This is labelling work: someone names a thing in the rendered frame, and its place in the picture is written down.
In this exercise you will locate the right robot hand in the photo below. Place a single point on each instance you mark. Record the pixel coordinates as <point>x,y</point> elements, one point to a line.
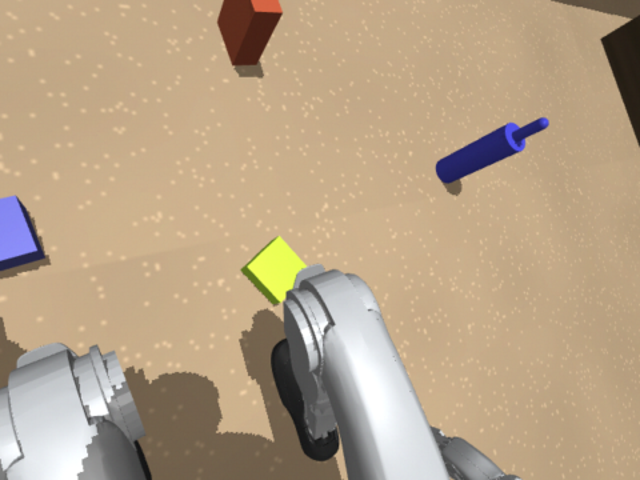
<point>463,461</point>

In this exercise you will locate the left robot foot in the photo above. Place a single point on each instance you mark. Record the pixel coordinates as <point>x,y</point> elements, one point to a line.
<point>143,461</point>

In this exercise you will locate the right robot foot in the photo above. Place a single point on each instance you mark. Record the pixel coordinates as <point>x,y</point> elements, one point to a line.
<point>291,397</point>

